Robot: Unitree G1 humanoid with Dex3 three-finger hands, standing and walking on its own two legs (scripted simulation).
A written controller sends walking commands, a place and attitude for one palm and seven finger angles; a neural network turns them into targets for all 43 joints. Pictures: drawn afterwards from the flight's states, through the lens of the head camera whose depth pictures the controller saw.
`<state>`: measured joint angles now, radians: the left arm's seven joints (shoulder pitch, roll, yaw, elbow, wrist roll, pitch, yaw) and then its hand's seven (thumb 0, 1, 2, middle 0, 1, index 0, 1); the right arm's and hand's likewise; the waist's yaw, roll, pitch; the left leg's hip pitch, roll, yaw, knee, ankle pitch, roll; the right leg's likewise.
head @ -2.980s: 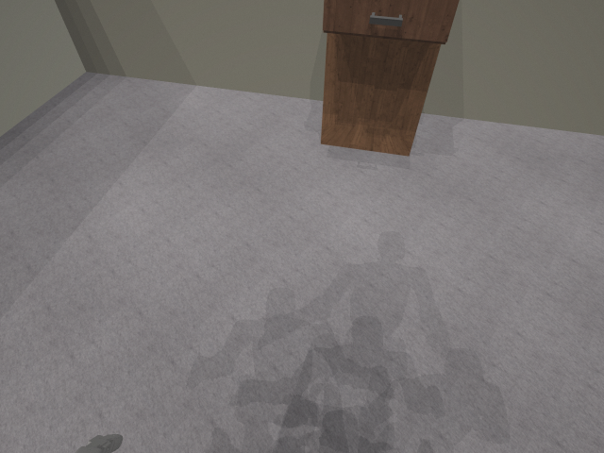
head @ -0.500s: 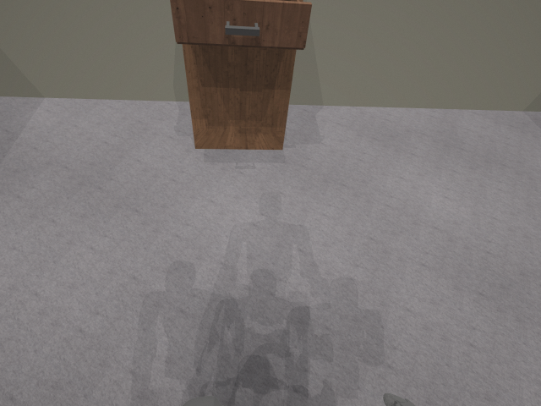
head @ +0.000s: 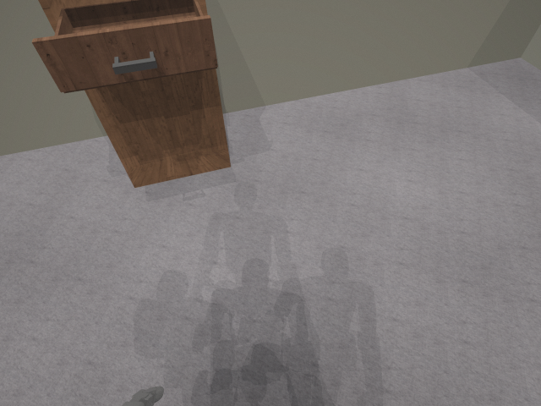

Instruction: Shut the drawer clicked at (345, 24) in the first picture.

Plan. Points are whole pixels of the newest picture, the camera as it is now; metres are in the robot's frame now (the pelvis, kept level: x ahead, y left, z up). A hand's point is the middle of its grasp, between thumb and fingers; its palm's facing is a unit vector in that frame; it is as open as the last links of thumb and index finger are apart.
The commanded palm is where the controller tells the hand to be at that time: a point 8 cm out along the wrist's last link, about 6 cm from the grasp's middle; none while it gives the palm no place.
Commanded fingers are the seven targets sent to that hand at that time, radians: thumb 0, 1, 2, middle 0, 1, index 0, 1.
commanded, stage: walk to a spot facing it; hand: left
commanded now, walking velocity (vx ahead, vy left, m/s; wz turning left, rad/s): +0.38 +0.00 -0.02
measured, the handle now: (135, 61) +0.92 +0.38 +0.03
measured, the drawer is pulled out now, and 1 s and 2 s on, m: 0.29 0.29 0.29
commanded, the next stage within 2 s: turn to face it in 0.68 s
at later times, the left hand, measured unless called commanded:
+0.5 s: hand (147, 381) +0.19 +0.23 -0.18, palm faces +0.04 -0.99 -0.13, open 7.3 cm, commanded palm none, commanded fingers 0.00 0.90 0.90 -0.20 -0.30 -0.20 -0.30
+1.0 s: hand (220, 208) +0.56 +0.14 -0.15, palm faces -0.14 -0.97 -0.21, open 7.3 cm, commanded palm none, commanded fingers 0.00 0.90 0.90 -0.20 -0.30 -0.20 -0.30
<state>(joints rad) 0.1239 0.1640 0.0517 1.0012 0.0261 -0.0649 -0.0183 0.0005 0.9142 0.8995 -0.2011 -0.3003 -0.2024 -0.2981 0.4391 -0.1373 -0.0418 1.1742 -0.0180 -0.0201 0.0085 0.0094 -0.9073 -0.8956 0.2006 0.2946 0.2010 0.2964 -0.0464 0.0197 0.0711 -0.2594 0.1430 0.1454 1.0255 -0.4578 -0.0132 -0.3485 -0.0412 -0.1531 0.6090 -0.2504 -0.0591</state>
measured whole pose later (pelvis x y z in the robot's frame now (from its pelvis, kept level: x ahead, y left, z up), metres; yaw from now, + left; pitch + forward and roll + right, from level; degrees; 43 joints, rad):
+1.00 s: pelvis +0.41 -0.02 +0.00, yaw -6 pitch -2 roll +0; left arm 0.08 0.15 0.03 0.99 0.02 -0.05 0.01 0.00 0.92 0.90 -0.20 -0.30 -0.20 -0.30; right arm 0.36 -0.14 -0.04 1.13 -0.01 0.01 -0.02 0.01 -0.91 -0.90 0.20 0.29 0.20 0.30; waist -0.06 0.03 0.10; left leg -0.37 0.10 0.06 1.19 -0.46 -0.02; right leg -0.35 -0.05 -0.21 0.59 -0.21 -0.07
